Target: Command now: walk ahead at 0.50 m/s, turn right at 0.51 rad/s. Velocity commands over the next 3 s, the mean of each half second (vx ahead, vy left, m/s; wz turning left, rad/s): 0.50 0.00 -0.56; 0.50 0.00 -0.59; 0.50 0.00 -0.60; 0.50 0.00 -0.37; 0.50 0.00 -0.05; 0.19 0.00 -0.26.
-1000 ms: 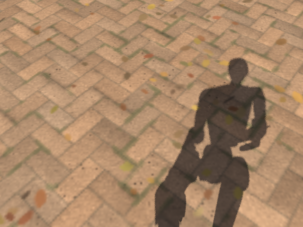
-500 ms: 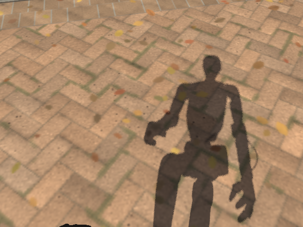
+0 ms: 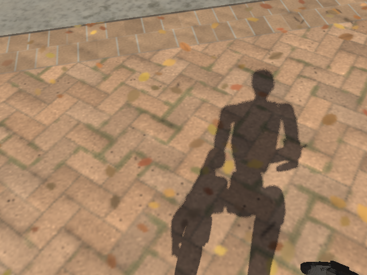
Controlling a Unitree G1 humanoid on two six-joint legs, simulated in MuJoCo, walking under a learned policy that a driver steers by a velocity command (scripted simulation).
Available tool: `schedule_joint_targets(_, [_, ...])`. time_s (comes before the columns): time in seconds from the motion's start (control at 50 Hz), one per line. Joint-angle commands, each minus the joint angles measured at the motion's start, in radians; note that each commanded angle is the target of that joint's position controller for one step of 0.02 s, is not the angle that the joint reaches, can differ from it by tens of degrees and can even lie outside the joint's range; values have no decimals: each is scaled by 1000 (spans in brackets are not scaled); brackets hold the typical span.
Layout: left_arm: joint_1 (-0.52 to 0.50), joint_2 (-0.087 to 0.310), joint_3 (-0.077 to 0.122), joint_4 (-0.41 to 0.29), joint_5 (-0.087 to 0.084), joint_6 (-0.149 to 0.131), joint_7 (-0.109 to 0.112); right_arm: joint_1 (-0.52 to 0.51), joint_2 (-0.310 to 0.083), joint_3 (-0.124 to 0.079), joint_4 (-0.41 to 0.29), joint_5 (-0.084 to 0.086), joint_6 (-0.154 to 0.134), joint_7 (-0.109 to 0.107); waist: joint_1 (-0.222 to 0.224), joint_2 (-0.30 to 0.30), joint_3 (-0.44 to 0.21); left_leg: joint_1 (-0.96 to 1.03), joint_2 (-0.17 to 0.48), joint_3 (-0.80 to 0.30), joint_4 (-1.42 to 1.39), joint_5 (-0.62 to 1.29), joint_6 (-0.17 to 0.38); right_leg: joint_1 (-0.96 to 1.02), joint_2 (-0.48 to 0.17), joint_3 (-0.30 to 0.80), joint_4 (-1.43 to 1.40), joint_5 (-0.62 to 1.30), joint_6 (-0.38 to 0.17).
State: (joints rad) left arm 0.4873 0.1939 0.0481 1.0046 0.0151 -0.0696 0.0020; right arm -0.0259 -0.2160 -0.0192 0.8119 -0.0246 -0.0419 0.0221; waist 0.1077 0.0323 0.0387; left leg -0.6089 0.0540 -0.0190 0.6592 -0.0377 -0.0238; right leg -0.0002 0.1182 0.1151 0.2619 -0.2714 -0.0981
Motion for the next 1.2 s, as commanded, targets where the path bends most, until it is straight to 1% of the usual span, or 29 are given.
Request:
schedule_joint_targets(0.02, [35,173,39,-46,7,-3,15,-96,-93,-17,-107,8,-27,-2,-34,-119,29,21,-32,2,-80,-36,14,11,-275,219,32,489,-110])
schedule_joint_targets(0.06, [-25,198,49,-67,6,-3,16,24,-117,-27,-83,11,-40,-9,-97,-126,-7,237,-67,11,-158,-100,41,-51,-257,217,122,582,-73])
schedule_joint_targets(0.08, [-45,201,51,-74,1,-7,8,156,-143,-40,-43,9,-51,-19,-154,-86,-73,419,-78,20,-218,-86,62,-90,-209,188,268,623,-51])
schedule_joint_targets(0.1, [-56,169,44,-96,-10,-15,-1,307,-203,-58,-21,-11,-65,-34,-213,-10,-193,652,55,-104,-235,-169,106,-208,-141,138,499,477,-28])
schedule_joint_targets(0.12, [-5,80,27,-136,-42,-16,0,404,-286,-76,-31,-37,-60,-47,-211,162,-329,909,327,-448,-279,-295,165,-468,-23,17,787,-25,3])
schedule_joint_targets(0.14, [57,128,36,-146,-30,-6,4,359,-289,-83,-28,-25,-42,-41,-150,268,-352,883,407,-734,-380,-366,240,-615,-14,-19,935,-283,-2])
schedule_joint_targets(0.16, [18,158,42,-122,-5,10,7,279,-182,-63,-50,-16,-34,-37,-123,103,-197,741,367,-619,-394,-462,229,-654,-92,-9,996,-191,-6])
schedule_joint_targets(0.18, [-55,143,39,-128,6,14,-6,229,-115,-47,-55,-6,-37,-33,-124,9,-89,607,306,-457,-421,-404,208,-640,-124,-19,966,-109,2])
schedule_joint_targets(0.22, [-102,119,39,-147,22,31,-25,230,-90,-38,-35,-6,-47,-35,-99,53,-27,488,232,-257,-465,-199,173,-595,-169,-35,905,-55,21])
schedule_joint_targets(0.32, [-213,101,32,-205,24,64,-53,317,-107,-46,10,11,-82,-27,-89,50,-27,506,216,-55,-502,74,183,-676,-191,-60,880,64,42])
schedule_joint_targets(0.44, [-423,79,7,-288,18,59,-77,383,-123,-49,42,6,-75,-26,-125,47,25,524,182,124,-513,151,163,-673,-191,-132,583,263,49])
schedule_joint_targets(0.54, [-545,92,0,-344,26,57,-85,461,-164,-60,76,4,-54,-39,-158,48,54,648,225,194,-461,264,147,-616,-164,-217,401,163,0])
schedule_joint_targets(0.6, [-468,115,14,-332,34,56,-72,478,-205,-68,93,3,-29,-47,-116,75,-11,709,231,255,-232,676,130,-458,-71,-272,341,9,-57])
schedule_joint_targets(0.62, [-358,134,26,-300,36,48,-64,476,-215,-69,92,6,-19,-47,-71,66,-78,686,225,272,-61,720,124,-325,-29,-275,297,-2,-83])
schedule_joint_targets(0.64, [-181,174,48,-243,46,39,-50,464,-212,-66,77,7,-13,-46,7,16,-179,550,205,289,185,573,94,-77,-33,-218,234,22,-121])
schedule_joint_targets(0.66, [-91,287,79,-236,53,40,-33,484,-126,-45,12,23,-19,-32,13,-170,-306,171,124,291,533,18,42,259,-318,191,198,-147,-220])
schedule_joint_targets(0.68, [-99,346,91,-262,15,50,-24,414,-143,-53,-50,11,-30,-20,-3,-228,-357,-87,-49,130,758,-523,3,342,-490,647,39,-39,-310])
schedule_joint_targets(0.7, [-96,321,87,-244,5,60,-15,290,-174,-59,-76,5,-36,-16,19,-95,-233,-188,8,18,760,-422,13,280,-445,485,31,89,-283])
schedule_joint_targets(0.72, [-145,272,74,-233,-3,57,-8,288,-148,-48,-78,15,-47,-14,-27,-68,-123,-166,47,16,678,-329,20,142,-413,351,26,207,-252])
schedule_joint_targets(0.74, [-197,229,63,-237,-5,50,-5,314,-142,-47,-58,11,-47,-16,-78,-28,-64,-93,77,11,579,-297,21,18,-353,258,10,309,-207])
schedule_joint_targets(0.76, [-238,205,54,-241,-12,42,-3,334,-140,-48,-54,-9,-31,-16,-120,-33,-41,-26,88,4,528,-295,11,-72,-301,197,-4,369,-184])
schedule_joint_targets(0.8, [-247,189,46,-249,-16,22,-8,368,-130,-48,-47,-28,3,-9,-146,-52,-66,41,82,13,488,-282,-8,-133,-260,154,-23,434,-186])
schedule_joint_targets(0.86, [-187,217,53,-231,-15,9,-13,286,-116,-45,-80,-24,22,-3,-131,-56,-36,-7,72,24,389,-187,-28,-169,-232,147,-62,384,-182])
schedule_joint_targets(0.96, [-68,222,54,-204,-15,8,-10,88,-121,-40,-145,-19,20,-1,-59,-82,4,-116,46,9,177,-22,-34,-74,-227,194,-62,359,-154])
schedule_joint_targets(1.06, [6,236,55,-191,-4,10,4,-55,-122,-27,-205,-8,3,8,-14,-93,16,-98,-9,8,12,4,-13,19,-241,236,12,485,-142])
schedule_joint_targets(1.12, [-32,260,60,-203,1,11,15,-6,-148,-30,-208,-2,-9,4,-56,-113,10,68,-39,-5,-91,-48,19,-1,-253,270,69,554,-99])
schedule_joint_targets(1.16, [-90,278,63,-215,0,6,7,189,-188,-48,-151,1,-21,-16,-147,-95,-70,369,-91,23,-157,-109,54,-75,-200,244,253,722,-52])
schedule_joint_targets(1.18, [-100,259,57,-219,-9,-1,-3,331,-225,-61,-123,-9,-35,-30,-217,-38,-162,593,-18,-35,-196,-118,86,-170,-131,193,468,636,-28])
schedule_joint_targets(1.2, [-58,161,32,-256,-32,-7,-7,465,-309,-79,-129,-36,-37,-49,-239,108,-328,850,259,-346,-236,-346,143,-358,-43,94,780,235,2])
